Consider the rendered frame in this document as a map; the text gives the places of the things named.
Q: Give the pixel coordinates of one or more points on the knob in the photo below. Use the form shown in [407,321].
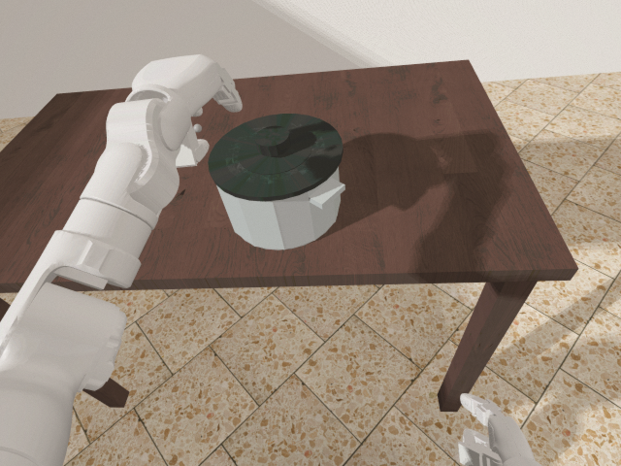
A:
[272,141]

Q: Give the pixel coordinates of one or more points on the lid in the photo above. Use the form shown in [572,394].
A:
[238,168]

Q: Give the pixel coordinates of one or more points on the left robot forearm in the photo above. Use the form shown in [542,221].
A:
[134,179]

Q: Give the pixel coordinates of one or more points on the pot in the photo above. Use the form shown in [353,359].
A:
[288,223]

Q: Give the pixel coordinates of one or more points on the table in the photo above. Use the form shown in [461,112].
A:
[435,192]

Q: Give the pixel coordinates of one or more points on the robot left upper arm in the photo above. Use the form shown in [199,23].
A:
[65,342]

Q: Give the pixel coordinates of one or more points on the robot left hand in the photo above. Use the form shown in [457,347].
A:
[196,79]

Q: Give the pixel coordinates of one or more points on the robot right hand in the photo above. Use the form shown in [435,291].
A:
[506,440]

